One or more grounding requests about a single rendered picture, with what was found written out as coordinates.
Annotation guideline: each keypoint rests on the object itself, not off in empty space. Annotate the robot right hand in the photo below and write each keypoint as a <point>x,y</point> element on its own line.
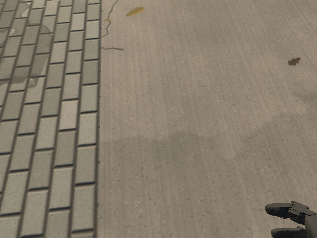
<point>298,213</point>

